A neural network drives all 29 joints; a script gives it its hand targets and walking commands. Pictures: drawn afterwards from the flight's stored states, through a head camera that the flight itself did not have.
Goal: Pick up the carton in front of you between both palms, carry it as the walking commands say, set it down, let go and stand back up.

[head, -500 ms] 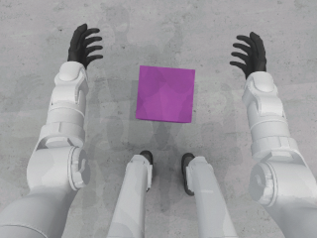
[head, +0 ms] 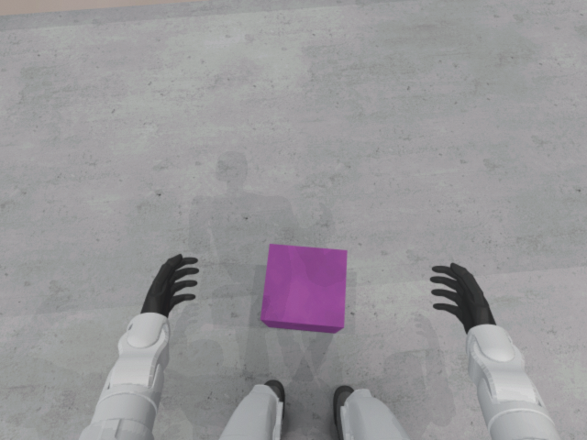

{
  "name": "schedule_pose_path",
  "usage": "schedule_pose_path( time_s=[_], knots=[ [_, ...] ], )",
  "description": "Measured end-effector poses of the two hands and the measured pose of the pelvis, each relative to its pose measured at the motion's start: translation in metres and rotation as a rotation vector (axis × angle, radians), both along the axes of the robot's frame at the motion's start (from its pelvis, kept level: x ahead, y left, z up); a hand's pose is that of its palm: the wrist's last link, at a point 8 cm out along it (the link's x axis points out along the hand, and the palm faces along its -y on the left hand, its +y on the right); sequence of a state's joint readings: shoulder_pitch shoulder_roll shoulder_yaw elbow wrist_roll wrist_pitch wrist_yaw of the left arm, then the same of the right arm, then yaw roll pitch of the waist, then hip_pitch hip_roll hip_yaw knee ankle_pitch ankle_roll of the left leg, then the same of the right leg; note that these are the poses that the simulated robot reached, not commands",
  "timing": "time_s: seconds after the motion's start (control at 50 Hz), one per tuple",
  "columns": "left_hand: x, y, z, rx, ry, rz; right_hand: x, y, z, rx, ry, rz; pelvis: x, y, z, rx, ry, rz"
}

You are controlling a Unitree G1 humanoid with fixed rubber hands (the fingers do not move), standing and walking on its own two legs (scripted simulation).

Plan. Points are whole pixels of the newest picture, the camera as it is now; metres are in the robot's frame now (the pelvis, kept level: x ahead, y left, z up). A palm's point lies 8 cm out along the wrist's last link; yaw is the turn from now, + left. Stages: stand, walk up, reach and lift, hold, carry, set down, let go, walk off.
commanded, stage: let go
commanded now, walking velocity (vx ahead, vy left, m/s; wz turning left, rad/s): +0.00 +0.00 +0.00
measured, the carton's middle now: (304, 291) +0.39 +0.01 -0.62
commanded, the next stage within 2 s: stand in 0.70 s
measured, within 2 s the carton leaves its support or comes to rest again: neither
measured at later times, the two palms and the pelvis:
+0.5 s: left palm (127, 390) +0.17 +0.23 -0.03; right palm (524, 392) +0.18 -0.24 -0.03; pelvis +0.01 -0.01 +0.03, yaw +0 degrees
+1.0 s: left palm (82, 409) +0.15 +0.29 -0.05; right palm (564, 410) +0.16 -0.29 -0.05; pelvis +0.02 +0.00 +0.03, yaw +0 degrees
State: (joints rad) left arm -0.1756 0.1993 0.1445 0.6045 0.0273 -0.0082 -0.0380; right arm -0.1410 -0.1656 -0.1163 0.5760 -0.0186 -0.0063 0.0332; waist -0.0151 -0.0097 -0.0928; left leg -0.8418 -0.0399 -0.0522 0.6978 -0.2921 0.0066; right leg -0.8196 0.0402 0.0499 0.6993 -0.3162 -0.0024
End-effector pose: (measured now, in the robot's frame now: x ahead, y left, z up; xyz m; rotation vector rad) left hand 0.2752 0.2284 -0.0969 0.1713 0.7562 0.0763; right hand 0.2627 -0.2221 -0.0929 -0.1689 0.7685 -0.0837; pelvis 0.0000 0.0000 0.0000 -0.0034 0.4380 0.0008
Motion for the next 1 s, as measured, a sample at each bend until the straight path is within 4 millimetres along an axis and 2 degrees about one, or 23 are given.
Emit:
schedule_pose_path(
  time_s=[0.18,0.32,0.5,0.7,0.88,1.0],
  knots=[
    [-0.061,0.000,0.041,0.002,0.014,-0.001,-0.061,-0.012,0.042,-0.003,0.011,-0.007,0.015,-0.004,0.026,0.006,-0.219,-0.004],
    [-0.094,0.000,0.059,-0.001,0.023,-0.004,-0.086,-0.017,0.058,0.000,0.014,0.004,0.018,-0.005,0.034,0.006,-0.381,-0.005],
    [-0.102,-0.002,0.065,-0.003,0.038,-0.011,-0.087,-0.014,0.061,0.006,0.021,0.018,0.012,-0.006,0.033,0.008,-0.505,-0.004],
    [-0.104,-0.003,0.062,-0.001,0.042,-0.007,-0.092,-0.016,0.061,-0.015,0.044,0.003,0.010,-0.006,0.032,0.006,-0.542,-0.008],
    [-0.121,0.042,0.047,0.154,0.113,0.037,-0.104,-0.056,0.048,-0.170,0.097,-0.043,0.015,-0.004,0.028,-0.002,-0.460,-0.007],
    [-0.126,0.058,0.044,0.190,0.149,0.049,-0.107,-0.066,0.044,-0.200,0.133,-0.050,0.021,-0.001,0.029,-0.002,-0.448,-0.008]
  ],
)
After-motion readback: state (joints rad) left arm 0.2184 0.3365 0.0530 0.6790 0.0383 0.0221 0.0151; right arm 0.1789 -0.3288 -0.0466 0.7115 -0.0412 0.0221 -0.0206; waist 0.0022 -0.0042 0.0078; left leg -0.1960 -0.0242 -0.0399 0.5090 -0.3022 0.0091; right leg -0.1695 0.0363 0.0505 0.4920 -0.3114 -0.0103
